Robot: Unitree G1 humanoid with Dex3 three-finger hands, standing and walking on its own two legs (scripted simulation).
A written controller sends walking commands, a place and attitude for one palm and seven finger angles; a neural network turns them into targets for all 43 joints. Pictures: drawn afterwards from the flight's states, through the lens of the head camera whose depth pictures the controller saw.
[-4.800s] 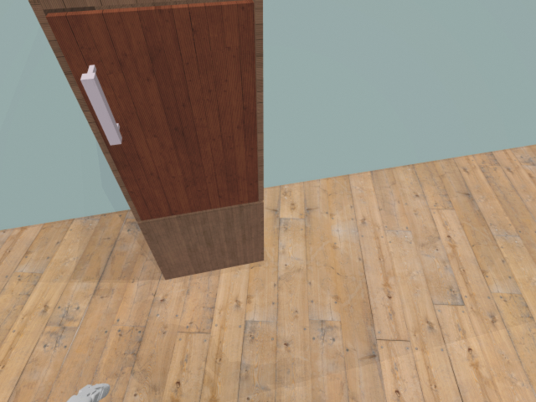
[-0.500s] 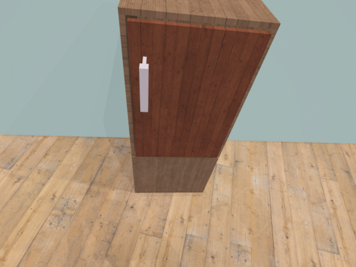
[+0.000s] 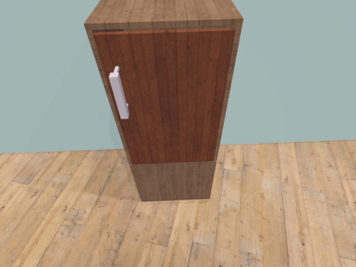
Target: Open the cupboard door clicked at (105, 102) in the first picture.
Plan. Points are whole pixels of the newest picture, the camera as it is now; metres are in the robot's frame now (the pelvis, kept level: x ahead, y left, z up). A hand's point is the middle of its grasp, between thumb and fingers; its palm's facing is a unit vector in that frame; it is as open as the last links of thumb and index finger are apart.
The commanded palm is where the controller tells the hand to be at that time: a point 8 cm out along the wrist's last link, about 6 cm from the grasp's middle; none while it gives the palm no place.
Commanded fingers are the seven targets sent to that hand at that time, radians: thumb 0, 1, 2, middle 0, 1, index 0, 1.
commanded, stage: come to a stop and stand still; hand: left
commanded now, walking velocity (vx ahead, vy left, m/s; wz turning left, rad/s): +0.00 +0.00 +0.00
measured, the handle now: (121, 93) +0.59 +0.20 +0.08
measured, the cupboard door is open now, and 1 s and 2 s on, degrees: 0 0 0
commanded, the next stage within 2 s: look again from close up in 0.22 s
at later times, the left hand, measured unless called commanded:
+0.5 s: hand out of the picture -0.01 +0.18 -0.18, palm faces +0.04 -0.98 -0.18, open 7.3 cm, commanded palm none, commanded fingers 0.00 0.90 0.90 -0.20 -0.30 -0.20 -0.30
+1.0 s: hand out of the picture +0.07 +0.23 -0.16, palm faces +0.10 -0.97 -0.22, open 7.4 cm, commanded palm +0.12 +0.28 -0.07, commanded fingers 0.00 0.81 0.86 -0.21 -0.36 -0.21 -0.36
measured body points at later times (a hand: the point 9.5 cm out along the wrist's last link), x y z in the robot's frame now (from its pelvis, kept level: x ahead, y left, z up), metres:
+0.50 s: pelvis +0.01 +0.02 -0.01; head +0.02 +0.02 +0.44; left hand -0.01 +0.23 -0.17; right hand +0.04 -0.21 -0.17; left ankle +0.00 +0.14 -0.74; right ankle -0.03 -0.08 -0.74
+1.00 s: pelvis +0.02 +0.05 -0.01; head +0.04 +0.05 +0.44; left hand +0.07 +0.28 -0.14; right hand +0.02 -0.17 -0.16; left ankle +0.00 +0.14 -0.74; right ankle -0.03 -0.08 -0.74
